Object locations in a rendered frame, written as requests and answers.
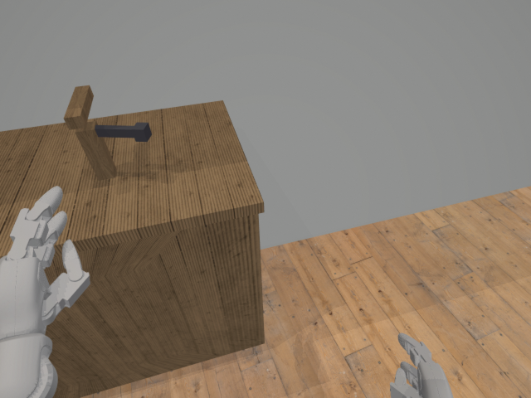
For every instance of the counter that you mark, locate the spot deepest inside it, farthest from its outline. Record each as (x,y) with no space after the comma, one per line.
(168,230)

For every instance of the left robot forearm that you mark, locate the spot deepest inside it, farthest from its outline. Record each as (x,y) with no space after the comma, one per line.
(25,370)

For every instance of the right robot hand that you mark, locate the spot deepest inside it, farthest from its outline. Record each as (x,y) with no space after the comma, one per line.
(428,380)

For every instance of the tap lever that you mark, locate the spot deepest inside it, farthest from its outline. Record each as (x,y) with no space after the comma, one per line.
(140,132)

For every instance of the left robot hand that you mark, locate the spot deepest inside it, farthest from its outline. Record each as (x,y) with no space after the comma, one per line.
(23,282)

